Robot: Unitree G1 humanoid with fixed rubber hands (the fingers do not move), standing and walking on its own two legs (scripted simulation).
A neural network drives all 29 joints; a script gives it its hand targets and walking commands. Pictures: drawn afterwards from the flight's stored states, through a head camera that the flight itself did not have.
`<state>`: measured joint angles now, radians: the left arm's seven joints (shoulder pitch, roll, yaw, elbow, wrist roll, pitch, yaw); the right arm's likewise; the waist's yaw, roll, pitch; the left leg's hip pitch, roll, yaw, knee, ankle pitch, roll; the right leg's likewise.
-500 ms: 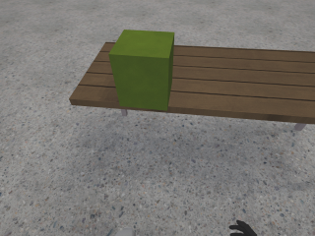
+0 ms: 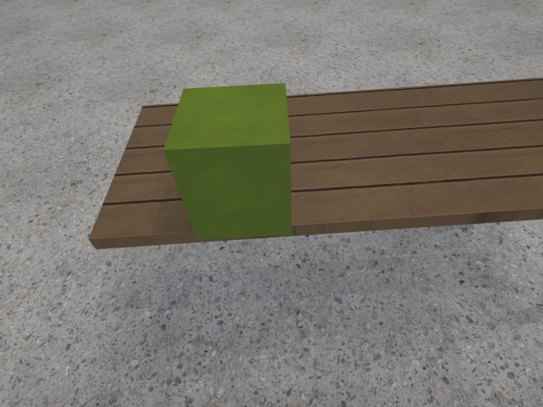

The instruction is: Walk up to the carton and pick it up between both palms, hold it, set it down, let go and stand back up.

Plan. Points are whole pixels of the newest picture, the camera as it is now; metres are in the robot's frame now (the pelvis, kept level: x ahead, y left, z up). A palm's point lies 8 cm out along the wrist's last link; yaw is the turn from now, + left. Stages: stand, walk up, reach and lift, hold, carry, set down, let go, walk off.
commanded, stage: walk up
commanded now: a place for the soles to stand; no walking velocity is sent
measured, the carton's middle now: (239, 164) +0.59 +0.06 +0.01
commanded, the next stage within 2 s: none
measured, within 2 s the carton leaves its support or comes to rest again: neither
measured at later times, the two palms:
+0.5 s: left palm out of the picture +0.12 +0.33 -0.12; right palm out of the picture +0.15 -0.16 -0.09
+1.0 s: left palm out of the picture +0.12 +0.31 -0.10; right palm out of the picture +0.10 -0.20 -0.11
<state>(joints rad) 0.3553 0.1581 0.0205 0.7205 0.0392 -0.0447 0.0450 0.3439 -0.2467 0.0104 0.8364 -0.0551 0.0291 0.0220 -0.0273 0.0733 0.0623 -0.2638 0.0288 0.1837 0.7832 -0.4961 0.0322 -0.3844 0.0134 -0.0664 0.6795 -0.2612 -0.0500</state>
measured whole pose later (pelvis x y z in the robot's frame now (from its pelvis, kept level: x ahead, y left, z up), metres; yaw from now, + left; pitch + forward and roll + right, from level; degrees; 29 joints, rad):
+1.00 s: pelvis +0.05 +0.06 +0.02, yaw -4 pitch -1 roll +1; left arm 0.26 0.26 -0.03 0.92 0.00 0.02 -0.01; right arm 0.24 -0.27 0.03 0.88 -0.02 0.01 0.00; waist 0.00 0.01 0.04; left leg -0.25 0.09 0.09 0.53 -0.25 -0.04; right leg -0.28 -0.03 0.05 0.58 -0.27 0.02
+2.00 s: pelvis +0.19 -0.01 +0.00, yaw -2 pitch -3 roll +1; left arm 0.36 0.22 -0.03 0.90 0.02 0.01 0.02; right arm 0.18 -0.16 0.01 0.84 -0.01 -0.02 -0.03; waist 0.02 -0.05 0.15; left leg -0.39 -0.04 0.07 0.65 -0.21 0.07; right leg -0.21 -0.02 -0.08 0.87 -0.57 0.00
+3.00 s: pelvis +0.18 +0.01 +0.01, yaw +2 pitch -2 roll -1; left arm 0.25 0.26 0.04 0.84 0.04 0.00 0.05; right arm 0.14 -0.29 -0.06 0.86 -0.04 0.07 0.03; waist 0.02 0.03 0.12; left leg -0.36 0.03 -0.03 0.75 -0.39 -0.04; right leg -0.22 -0.09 -0.05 0.59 -0.32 0.05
